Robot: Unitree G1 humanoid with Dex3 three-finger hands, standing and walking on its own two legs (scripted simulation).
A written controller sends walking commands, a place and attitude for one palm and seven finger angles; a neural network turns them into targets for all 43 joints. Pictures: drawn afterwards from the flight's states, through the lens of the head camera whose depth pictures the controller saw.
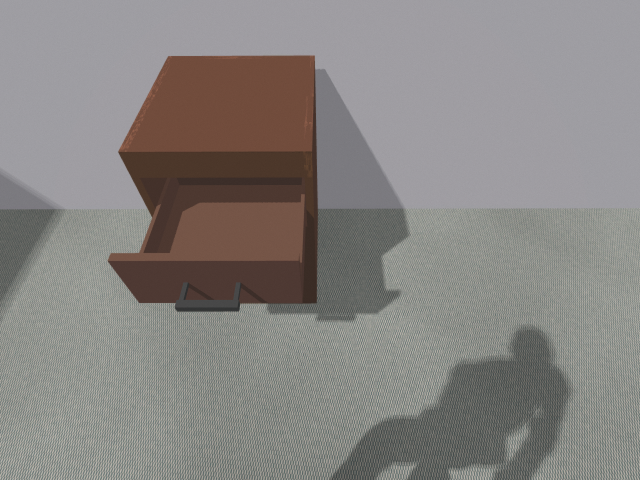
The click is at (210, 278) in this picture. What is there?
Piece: drawer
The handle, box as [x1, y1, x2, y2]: [175, 282, 240, 311]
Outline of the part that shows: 175,308 177,311 238,311 240,282 236,282 234,297 232,300 185,300 184,299 188,283 183,282 179,299 176,300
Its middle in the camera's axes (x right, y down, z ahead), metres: -0.24 +0.13 +0.83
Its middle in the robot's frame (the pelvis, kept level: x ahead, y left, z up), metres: +0.49 +0.27 -0.25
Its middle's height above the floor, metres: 0.53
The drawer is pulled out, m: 0.24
